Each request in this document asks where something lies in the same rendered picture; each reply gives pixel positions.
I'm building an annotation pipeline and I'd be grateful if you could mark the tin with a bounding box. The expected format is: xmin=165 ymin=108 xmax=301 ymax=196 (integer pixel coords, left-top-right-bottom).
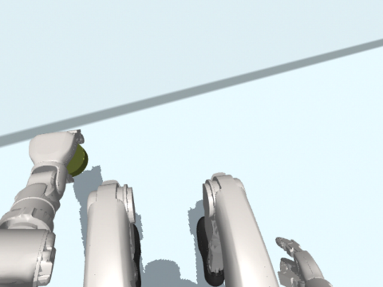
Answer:
xmin=66 ymin=144 xmax=88 ymax=177

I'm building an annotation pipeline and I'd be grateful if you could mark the left robot arm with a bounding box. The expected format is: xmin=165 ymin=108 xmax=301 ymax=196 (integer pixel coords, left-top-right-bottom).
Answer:
xmin=0 ymin=161 xmax=68 ymax=287

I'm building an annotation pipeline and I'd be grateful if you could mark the right robot hand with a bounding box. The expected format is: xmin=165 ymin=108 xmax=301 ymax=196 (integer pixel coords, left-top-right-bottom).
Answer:
xmin=275 ymin=237 xmax=324 ymax=287

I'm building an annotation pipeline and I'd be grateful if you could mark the right robot foot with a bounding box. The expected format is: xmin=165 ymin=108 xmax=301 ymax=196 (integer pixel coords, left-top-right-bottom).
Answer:
xmin=196 ymin=216 xmax=224 ymax=287

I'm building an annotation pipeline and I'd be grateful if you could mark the left robot hand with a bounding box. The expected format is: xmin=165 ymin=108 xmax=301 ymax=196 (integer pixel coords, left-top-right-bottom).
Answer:
xmin=29 ymin=129 xmax=84 ymax=184

